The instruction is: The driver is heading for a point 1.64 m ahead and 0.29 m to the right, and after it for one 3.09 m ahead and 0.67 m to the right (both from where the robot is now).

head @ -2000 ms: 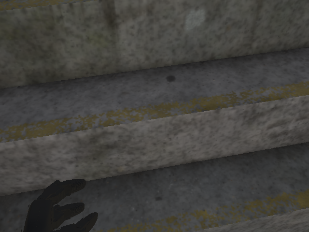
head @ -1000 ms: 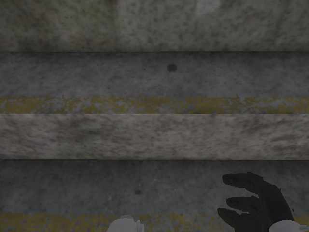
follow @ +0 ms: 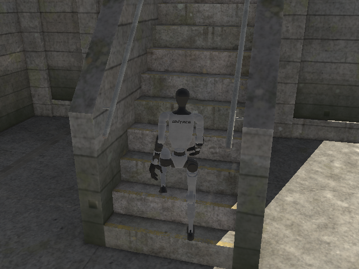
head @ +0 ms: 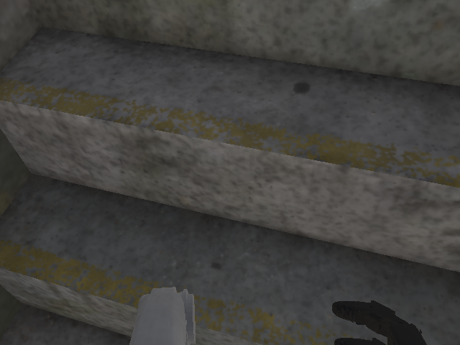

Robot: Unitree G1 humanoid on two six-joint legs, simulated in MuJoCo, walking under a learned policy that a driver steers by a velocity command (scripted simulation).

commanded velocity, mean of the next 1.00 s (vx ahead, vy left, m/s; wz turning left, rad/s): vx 0.39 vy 0.00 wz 0.01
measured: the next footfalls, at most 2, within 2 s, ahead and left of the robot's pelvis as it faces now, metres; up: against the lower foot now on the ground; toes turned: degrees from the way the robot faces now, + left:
left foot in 0.08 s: +0.22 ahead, +0.15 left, +0.24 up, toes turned +5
right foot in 0.68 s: +0.40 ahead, -0.17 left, +0.50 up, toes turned -4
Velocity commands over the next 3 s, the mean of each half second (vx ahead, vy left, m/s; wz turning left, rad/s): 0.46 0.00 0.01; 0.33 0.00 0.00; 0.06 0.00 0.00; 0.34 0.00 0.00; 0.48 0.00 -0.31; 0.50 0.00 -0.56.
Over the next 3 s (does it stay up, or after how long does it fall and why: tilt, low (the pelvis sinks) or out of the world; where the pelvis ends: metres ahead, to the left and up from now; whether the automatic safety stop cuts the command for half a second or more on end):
stays up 0.52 0.23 0.49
